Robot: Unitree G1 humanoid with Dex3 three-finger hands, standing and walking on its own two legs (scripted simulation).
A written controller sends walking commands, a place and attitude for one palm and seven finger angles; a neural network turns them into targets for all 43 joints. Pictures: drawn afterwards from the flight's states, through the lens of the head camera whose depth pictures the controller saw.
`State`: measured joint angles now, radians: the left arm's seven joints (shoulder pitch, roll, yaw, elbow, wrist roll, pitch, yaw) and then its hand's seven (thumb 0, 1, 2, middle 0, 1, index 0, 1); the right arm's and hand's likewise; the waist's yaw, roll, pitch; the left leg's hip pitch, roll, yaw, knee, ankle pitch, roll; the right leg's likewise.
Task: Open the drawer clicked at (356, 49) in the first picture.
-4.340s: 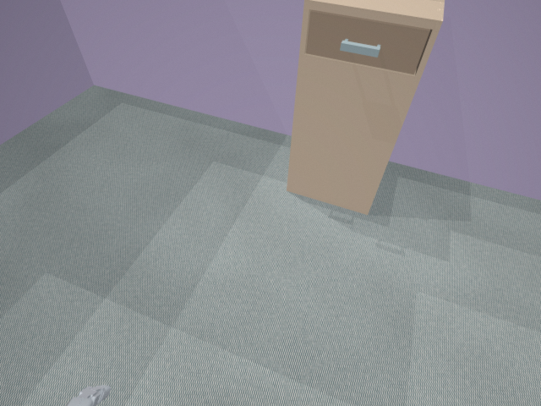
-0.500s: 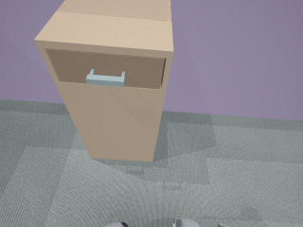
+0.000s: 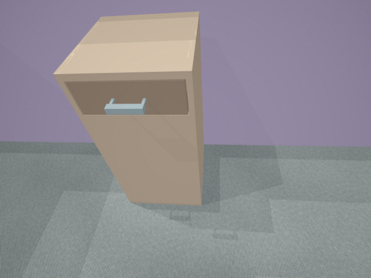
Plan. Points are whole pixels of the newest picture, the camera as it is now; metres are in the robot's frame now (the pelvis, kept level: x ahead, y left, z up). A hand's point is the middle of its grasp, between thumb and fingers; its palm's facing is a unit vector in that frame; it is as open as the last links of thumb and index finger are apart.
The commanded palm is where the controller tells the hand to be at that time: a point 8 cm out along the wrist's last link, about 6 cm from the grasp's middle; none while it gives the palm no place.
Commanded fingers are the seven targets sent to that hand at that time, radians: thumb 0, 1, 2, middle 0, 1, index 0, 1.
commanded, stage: come to a stop and stand still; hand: left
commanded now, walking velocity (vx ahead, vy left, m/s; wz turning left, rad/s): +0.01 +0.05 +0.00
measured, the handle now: (126, 105) +0.60 +0.25 +0.02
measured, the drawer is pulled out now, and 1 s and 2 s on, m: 0.00 0.00 0.00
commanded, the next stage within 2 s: look again from close up in 0.66 s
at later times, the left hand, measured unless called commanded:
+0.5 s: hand out of the picture +0.02 +0.23 -0.18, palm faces +0.04 -0.98 -0.21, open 7.4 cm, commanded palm none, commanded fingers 0.00 0.90 0.90 -0.20 -0.30 -0.20 -0.30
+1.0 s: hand out of the picture +0.05 +0.26 -0.19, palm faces -0.01 -0.97 -0.24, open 7.4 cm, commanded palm none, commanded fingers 0.00 0.90 0.90 -0.20 -0.30 -0.20 -0.30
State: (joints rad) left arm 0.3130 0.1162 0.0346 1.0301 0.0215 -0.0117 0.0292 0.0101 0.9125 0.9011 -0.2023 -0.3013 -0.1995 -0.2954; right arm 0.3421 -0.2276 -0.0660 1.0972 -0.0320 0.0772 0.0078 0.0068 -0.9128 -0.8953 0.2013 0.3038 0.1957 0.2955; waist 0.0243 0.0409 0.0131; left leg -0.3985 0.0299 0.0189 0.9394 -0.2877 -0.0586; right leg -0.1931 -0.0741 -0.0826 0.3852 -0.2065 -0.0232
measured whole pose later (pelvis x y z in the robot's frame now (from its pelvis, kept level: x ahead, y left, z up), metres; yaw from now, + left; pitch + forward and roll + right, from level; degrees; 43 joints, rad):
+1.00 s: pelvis +0.00 +0.07 -0.02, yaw -1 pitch -2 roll +0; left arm 0.26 0.21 0.01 1.02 0.01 0.00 0.03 0.01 0.91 0.90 -0.20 -0.30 -0.20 -0.29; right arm 0.31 -0.20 -0.01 1.04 -0.02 0.00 -0.03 0.01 -0.91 -0.89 0.20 0.30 0.20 0.30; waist -0.02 0.00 0.01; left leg -0.18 0.03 0.07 0.56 -0.34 0.00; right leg -0.22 -0.05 -0.06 0.56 -0.31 0.02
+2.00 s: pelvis +0.01 +0.07 -0.02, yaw +3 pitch -2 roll -1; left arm 0.47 0.08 0.03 1.12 0.03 -0.02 0.02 0.01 0.90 0.90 -0.20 -0.30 -0.20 -0.29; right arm 0.31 -0.16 -0.04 1.05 -0.02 -0.02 -0.01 0.01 -0.92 -0.90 0.20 0.30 0.20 0.30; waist 0.01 0.00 -0.02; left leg -0.30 0.06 0.10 0.62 -0.34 0.03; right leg -0.19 -0.03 -0.09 0.52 -0.30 0.00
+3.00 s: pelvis +0.06 +0.10 +0.00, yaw -1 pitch +0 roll -1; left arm 0.35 0.20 0.05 1.08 0.03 0.06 0.00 0.01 0.91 0.90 -0.20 -0.30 -0.19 -0.29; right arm 0.31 -0.13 -0.02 1.04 -0.03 -0.01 -0.04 0.01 -0.93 -0.89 0.21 0.30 0.20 0.30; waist 0.00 -0.05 -0.02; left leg -0.18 -0.01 0.13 0.35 -0.17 0.07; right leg -0.39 -0.03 0.01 0.96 -0.27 0.05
